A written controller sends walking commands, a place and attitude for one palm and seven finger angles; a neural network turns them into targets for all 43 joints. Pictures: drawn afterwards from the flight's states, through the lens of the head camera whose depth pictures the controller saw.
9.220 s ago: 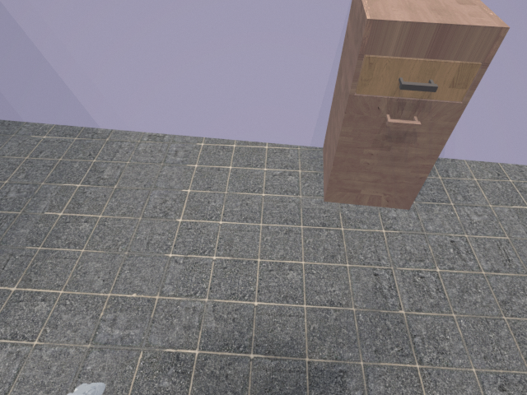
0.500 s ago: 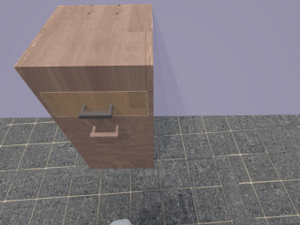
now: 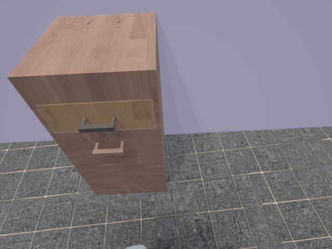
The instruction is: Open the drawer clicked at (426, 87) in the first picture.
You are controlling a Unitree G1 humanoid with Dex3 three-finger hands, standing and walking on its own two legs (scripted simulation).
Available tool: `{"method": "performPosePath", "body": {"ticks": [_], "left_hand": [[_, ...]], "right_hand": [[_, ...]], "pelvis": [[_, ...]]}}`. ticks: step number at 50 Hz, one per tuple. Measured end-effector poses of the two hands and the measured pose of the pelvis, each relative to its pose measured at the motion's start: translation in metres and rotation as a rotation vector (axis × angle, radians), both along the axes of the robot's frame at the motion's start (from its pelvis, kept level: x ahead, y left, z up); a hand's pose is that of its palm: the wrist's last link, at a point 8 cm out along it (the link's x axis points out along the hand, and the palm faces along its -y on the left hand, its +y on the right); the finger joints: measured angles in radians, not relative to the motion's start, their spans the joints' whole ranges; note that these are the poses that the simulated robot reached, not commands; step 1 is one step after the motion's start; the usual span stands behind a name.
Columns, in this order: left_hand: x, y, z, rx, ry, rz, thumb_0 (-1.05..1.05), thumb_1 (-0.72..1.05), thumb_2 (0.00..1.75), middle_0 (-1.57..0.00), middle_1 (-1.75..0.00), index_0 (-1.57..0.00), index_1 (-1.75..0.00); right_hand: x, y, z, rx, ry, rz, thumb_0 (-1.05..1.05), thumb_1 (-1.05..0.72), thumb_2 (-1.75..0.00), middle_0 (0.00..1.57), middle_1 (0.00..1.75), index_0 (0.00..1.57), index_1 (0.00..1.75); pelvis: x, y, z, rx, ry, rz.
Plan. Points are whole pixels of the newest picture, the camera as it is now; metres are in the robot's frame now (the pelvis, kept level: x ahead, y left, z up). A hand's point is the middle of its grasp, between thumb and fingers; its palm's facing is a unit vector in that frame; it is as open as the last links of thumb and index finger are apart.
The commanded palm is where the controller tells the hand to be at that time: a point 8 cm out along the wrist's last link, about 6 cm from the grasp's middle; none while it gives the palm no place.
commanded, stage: come to a stop and stand still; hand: left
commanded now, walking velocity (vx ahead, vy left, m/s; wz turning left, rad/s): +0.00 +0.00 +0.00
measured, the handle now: (98, 123) +0.52 +0.27 -0.05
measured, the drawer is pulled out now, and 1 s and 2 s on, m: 0.00 0.00 0.00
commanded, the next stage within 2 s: look again from close up in 1.52 s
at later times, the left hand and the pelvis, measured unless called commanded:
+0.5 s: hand out of the picture -0.01 +0.15 -0.15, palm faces +0.02 -0.98 -0.20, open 7.3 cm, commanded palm none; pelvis +0.00 -0.02 +0.02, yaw +0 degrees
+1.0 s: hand out of the picture +0.03 +0.15 -0.15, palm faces +0.04 -0.98 -0.20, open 7.3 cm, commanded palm none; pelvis +0.04 -0.02 +0.02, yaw +0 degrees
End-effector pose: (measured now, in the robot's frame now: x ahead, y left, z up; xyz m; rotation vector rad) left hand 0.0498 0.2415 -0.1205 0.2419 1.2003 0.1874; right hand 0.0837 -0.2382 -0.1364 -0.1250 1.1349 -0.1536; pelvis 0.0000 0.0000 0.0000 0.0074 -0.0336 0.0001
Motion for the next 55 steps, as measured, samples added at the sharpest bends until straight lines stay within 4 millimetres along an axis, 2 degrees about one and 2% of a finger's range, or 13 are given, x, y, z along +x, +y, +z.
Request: {"method": "performPosePath", "body": {"ticks": [6, 12, 17, 21, 27, 35, 44, 49, 55], "left_hand": [[-0.007, -0.018, -0.002, -0.050, -0.010, 0.009, 0.00, 0.91, 0.90, -0.20, -0.30, -0.20, -0.30], [-0.031, -0.027, 0.003, -0.059, 0.042, 0.014, 0.00, 0.92, 0.90, -0.20, -0.30, -0.20, -0.30], [-0.051, -0.032, 0.004, -0.063, 0.121, 0.027, 0.00, 0.92, 0.90, -0.20, -0.30, -0.20, -0.30], [-0.061, -0.038, 0.003, -0.075, 0.166, 0.045, 0.00, 0.91, 0.90, -0.20, -0.30, -0.20, -0.30], [-0.065, -0.048, 0.001, -0.102, 0.205, 0.062, 0.00, 0.91, 0.90, -0.20, -0.30, -0.20, -0.30], [-0.053, -0.055, -0.002, -0.123, 0.207, 0.069, 0.00, 0.91, 0.90, -0.20, -0.30, -0.20, -0.30], [-0.033, -0.047, -0.001, -0.110, 0.187, 0.071, 0.00, 0.91, 0.90, -0.20, -0.30, -0.20, -0.30], [-0.024, -0.040, 0.000, -0.094, 0.182, 0.069, 0.00, 0.91, 0.90, -0.20, -0.30, -0.20, -0.30], [-0.016, -0.034, 0.002, -0.078, 0.180, 0.068, 0.00, 0.91, 0.90, -0.20, -0.30, -0.20, -0.30]], "right_hand": [[-0.052, -0.002, 0.001, -0.002, 0.084, -0.010, 0.01, -0.91, -0.89, 0.19, 0.30, 0.20, 0.30], [-0.100, -0.003, 0.003, 0.021, 0.211, -0.020, 0.01, -0.91, -0.89, 0.19, 0.30, 0.20, 0.30], [-0.125, -0.004, 0.004, 0.033, 0.288, -0.039, 0.01, -0.91, -0.89, 0.19, 0.30, 0.20, 0.30], [-0.133, -0.003, 0.006, 0.036, 0.333, -0.041, 0.01, -0.91, -0.89, 0.19, 0.30, 0.20, 0.30], [-0.120, 0.000, 0.008, 0.035, 0.342, -0.032, 0.01, -0.91, -0.89, 0.19, 0.30, 0.20, 0.30], [-0.072, 0.003, 0.010, 0.027, 0.262, -0.009, 0.01, -0.91, -0.89, 0.19, 0.30, 0.20, 0.30], [-0.030, -0.005, 0.013, -0.008, 0.197, 0.011, 0.01, -0.93, -0.89, 0.19, 0.30, 0.20, 0.30], [-0.016, -0.006, 0.014, -0.010, 0.182, 0.017, 0.01, -0.92, -0.89, 0.19, 0.30, 0.20, 0.30], [-0.011, -0.006, 0.013, -0.007, 0.190, 0.019, 0.01, -0.92, -0.89, 0.19, 0.30, 0.20, 0.30]], "pelvis": [[-0.006, -0.006, 0.004, 0.000, -0.020, 0.005], [-0.012, -0.016, 0.013, 0.004, 0.007, 0.006], [-0.009, -0.021, 0.017, 0.002, 0.013, 0.005], [-0.004, -0.023, 0.019, 0.001, 0.015, 0.006], [0.006, -0.024, 0.021, 0.002, 0.017, 0.004], [0.020, -0.022, 0.022, 0.005, 0.018, -0.001], [0.033, -0.019, 0.023, 0.011, 0.022, -0.003], [0.040, -0.019, 0.023, 0.012, 0.024, -0.004], [0.046, -0.019, 0.023, 0.014, 0.025, -0.004]]}}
